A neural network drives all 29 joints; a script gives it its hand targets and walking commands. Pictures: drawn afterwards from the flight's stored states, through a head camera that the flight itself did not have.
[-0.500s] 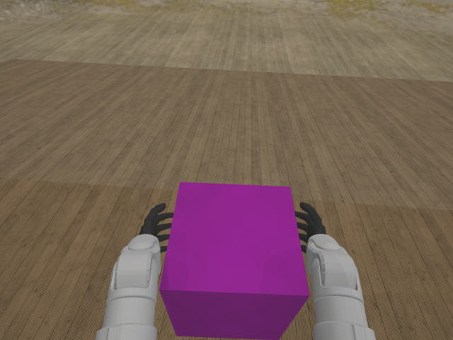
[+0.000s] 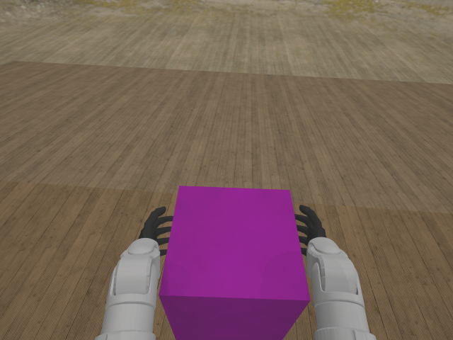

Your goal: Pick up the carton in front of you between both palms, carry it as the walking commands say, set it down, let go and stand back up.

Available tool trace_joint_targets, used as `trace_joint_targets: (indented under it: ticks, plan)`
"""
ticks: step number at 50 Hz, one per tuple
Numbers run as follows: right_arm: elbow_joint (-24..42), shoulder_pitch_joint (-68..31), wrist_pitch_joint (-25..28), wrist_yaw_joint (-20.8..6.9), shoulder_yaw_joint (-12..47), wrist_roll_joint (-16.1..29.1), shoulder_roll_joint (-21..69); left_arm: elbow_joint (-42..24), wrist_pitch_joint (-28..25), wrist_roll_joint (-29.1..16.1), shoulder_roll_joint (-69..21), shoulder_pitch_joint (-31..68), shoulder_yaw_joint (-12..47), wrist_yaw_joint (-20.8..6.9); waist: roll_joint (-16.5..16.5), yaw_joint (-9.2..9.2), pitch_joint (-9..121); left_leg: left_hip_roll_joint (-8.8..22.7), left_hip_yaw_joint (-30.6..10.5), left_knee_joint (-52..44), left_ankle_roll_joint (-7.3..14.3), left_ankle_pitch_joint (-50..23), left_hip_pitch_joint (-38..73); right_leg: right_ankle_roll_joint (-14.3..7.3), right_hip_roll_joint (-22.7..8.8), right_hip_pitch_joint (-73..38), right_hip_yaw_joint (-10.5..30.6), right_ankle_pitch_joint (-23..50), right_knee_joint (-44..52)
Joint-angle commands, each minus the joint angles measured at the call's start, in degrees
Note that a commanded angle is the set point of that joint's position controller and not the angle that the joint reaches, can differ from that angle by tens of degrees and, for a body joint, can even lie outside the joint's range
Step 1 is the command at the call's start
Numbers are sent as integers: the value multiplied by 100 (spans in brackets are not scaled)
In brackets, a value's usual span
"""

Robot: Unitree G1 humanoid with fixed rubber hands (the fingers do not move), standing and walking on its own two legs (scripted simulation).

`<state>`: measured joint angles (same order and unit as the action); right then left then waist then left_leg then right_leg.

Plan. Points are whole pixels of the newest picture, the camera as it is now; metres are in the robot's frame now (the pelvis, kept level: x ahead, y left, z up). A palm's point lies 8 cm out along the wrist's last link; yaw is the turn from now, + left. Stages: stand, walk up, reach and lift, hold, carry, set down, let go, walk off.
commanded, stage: hold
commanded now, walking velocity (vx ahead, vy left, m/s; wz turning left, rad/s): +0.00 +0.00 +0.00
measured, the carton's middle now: (231, 267) +0.28 +0.00 -0.02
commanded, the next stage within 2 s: carry in 0.30 s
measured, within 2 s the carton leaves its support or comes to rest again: neither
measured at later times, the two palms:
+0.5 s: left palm (153, 232) +0.29 +0.14 +0.07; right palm (321, 235) +0.29 -0.16 +0.07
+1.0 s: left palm (181, 158) +0.47 +0.11 +0.10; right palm (319, 169) +0.44 -0.19 +0.09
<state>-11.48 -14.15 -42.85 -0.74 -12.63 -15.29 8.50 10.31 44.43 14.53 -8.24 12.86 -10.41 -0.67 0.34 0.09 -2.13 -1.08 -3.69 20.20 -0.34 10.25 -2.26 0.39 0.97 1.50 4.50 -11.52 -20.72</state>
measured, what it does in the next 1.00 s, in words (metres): walks ahead: left foot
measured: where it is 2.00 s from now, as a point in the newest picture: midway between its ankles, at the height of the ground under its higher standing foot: (238, 235)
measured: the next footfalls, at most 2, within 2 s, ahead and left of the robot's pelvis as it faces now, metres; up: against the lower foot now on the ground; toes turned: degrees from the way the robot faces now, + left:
left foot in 0.80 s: +0.19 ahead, +0.09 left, +0.00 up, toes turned +8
right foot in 1.12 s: +0.45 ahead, -0.16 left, +0.00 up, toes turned -14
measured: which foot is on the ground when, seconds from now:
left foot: down 0.00-0.58, up 0.60-0.78, down 0.80-1.00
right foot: down 0.00-0.80, up 0.82-1.00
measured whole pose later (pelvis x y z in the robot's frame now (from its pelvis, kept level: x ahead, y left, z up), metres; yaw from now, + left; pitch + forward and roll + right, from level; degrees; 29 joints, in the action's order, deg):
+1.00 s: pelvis +0.22 -0.02 +0.00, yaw -3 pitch +6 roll +0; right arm 28.0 -1.9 -70.3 8.1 -3.1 -3.1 7.3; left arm -28.0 71.4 2.5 -7.3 1.6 -3.9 6.6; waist -1.5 2.2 8.9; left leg 2.2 10.3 18.3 0.7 15.6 -8.3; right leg -0.3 -3.9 30.3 -6.7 -20.4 -46.0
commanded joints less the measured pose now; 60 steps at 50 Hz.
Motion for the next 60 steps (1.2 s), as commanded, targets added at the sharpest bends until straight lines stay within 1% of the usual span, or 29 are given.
trace_joint_targets:
  ticks: [1,14,15,16,17,18,22,24,26,27,28,29,31,33,36,37,38,39,40,41,43,47,51,54,55,56,57,58,60]
  plan:
    - [276,-2378,91,-1240,3148,1424,5098,-562,-257,-1444,-5049,2706,3105,-1143,-17,-2,1360,-400,-72,-206,-25,-1193,515,18,421,2,6,1236,295]
    - [244,-2468,103,-1222,3128,1402,5127,-561,-279,-1418,-4972,2831,3082,-1172,7,-13,1279,-409,-34,-202,15,-807,375,16,403,81,15,918,301]
    - [305,-2655,60,-1225,3306,1493,5182,-621,-256,-1530,-5088,3145,3217,-1175,-80,1,1441,677,123,199,59,319,-245,-133,-644,851,67,-161,-4]
    - [433,-2745,20,-1217,3408,1602,5294,-720,-225,-1640,-5174,3240,3333,-1183,-147,-23,1411,523,-118,81,88,2040,-401,-219,-540,1226,327,-1927,211]
    - [648,-2828,-32,-1199,3624,1780,5396,-988,-190,-1772,-5276,3432,3556,-1171,-140,13,1290,534,-230,86,103,3095,-662,-255,-475,1542,350,-2986,139]
    - [699,-2799,-104,-1167,3722,1840,5464,-1171,-115,-1871,-5282,3514,3664,-1155,-108,35,1197,588,-362,-105,129,3435,-933,-159,-349,1760,173,-3148,43]
    - [1394,-2657,-543,-946,4160,2119,5318,-1683,356,-2182,-5193,3202,4106,-1008,-889,46,1843,1231,-1034,-431,490,2500,-302,-15,4,1866,-732,-883,-1143]
    - [1638,-2365,-858,-807,4303,2169,5158,-1922,662,-2303,-5037,2976,4213,-922,-609,57,1987,1158,-918,-279,542,2835,-633,-95,-34,1414,-721,-1016,-648]
    - [2030,-2369,-1185,-629,4368,2215,4971,-2237,996,-2422,-4873,2993,4255,-799,-57,-20,1708,760,-289,183,333,2953,-2121,-285,-358,504,-129,-1787,-40]
    - [2266,-2458,-1372,-554,4406,2253,4853,-2221,1179,-2382,-4723,2724,4147,-707,859,-137,1456,331,413,1274,92,2528,-2924,-555,-1121,245,1067,-2593,644]
    - [2449,-2509,-1551,-506,4531,2360,4804,-2187,1343,-2301,-4555,2413,3991,-595,1579,-198,1102,116,936,2164,-9,1772,-3625,-882,-1850,39,2156,-2719,1187]
    - [2575,-2503,-1691,-475,4554,2462,4744,-2385,1481,-2297,-4483,2322,3978,-496,1349,-157,915,384,762,2279,9,1714,-3922,-1091,-2117,-63,2282,-1973,1177]
    - [2913,-2338,-1906,-447,4666,2760,4771,-2971,1676,-2463,-4607,2299,4188,-358,746,-149,1143,407,801,1995,36,1780,-3887,-1124,-2024,-354,1973,-524,942]
    - [3158,-1898,-2051,-411,4788,2945,4901,-3492,1837,-2656,-4734,2173,4385,-275,677,-148,1628,142,1155,1365,24,1239,-3221,-929,-1590,-427,1091,767,598]
    - [3618,-1173,-2231,-281,4791,2956,5025,-4045,2051,-2907,-4790,1740,4585,-255,804,-75,2231,-94,1657,181,38,328,-1345,-605,-1177,199,-20,420,-72]
    - [3736,-1000,-2300,-239,4764,2933,5021,-4121,2122,-2914,-4757,1475,4601,-253,625,-46,2407,15,1549,6,99,100,-203,-473,-1036,915,-377,433,-526]
    - [3786,-793,-2358,-197,4691,2888,4961,-4204,2202,-2917,-4707,1416,4592,-250,115,82,2603,567,843,-119,339,355,1106,-277,-827,2028,-746,275,-1418]
    - [3863,-632,-2412,-152,4633,2821,4821,-4416,2301,-2990,-4694,1481,4609,-257,-1327,160,2494,1889,-1198,-595,819,1131,1895,-1,-415,3532,-1182,-921,-2753]
    - [3961,-696,-2476,-112,4581,2830,4767,-4555,2392,-3080,-4629,1636,4652,-258,-1585,155,2198,2702,-2338,-761,1263,609,2082,-11,-240,4511,-1006,-1960,-3513]
    - [4192,-950,-2533,-72,4588,2897,4741,-4658,2456,-3183,-4569,1888,4710,-259,-1056,193,1981,2814,-2332,-691,1507,78,1825,-107,-526,4714,-613,-2000,-3879]
    - [4516,-1437,-2611,-12,4729,3011,4803,-4667,2506,-3291,-4560,2003,4692,-249,-283,185,1701,2556,-1734,-899,1380,412,1120,-146,-724,4696,-565,-1658,-3715]
    - [4493,-1486,-2759,-19,4878,3257,4599,-4282,2567,-3068,-4470,1466,4423,-104,-683,126,1594,1878,-84,-1211,849,544,284,-54,-658,3538,-1053,-623,-2105]
    - [4207,-1236,-2866,-75,4791,3283,4321,-4146,2645,-2780,-4220,1264,4200,43,-899,113,1329,1549,752,-946,597,-65,-217,-31,-304,2499,-1646,402,-945]
    - [4100,-1157,-2917,-76,4710,3201,4232,-4021,2685,-2772,-4191,1198,4141,37,-489,-40,1671,1184,1514,648,272,-1095,-944,-162,-71,607,-2036,152,-590]
    - [4100,-1200,-2933,-81,4680,3170,4199,-3992,2689,-2760,-4228,1168,4131,17,-142,-168,1970,940,1694,1798,71,-936,-1712,-322,-490,-454,-1387,-263,-506]
    - [4146,-1256,-2953,-98,4663,3148,4252,-4000,2685,-2747,-4165,1185,4125,-1,1257,-212,2286,382,1641,3569,-173,432,-2829,-822,-1917,-1122,1132,-1327,370]
    - [4046,-1216,-2951,-123,4668,3132,4300,-3924,2674,-2838,-4320,1240,4203,-36,1677,-141,2240,169,1059,4504,-81,1862,-3884,-1230,-2550,-1473,2477,-1014,907]
    - [4173,-1371,-2893,-178,4789,3225,4534,-4132,2613,-2939,-4586,1457,4360,-96,1111,-162,2156,541,628,5089,38,1844,-4128,-1322,-2610,-1288,2356,-399,957]
    - [4045,-1311,-2743,-289,4863,3172,5054,-4252,2469,-3054,-5047,1666,4585,-226,349,-118,2207,897,395,4976,148,1299,-4028,-1088,-2461,-815,1385,341,694]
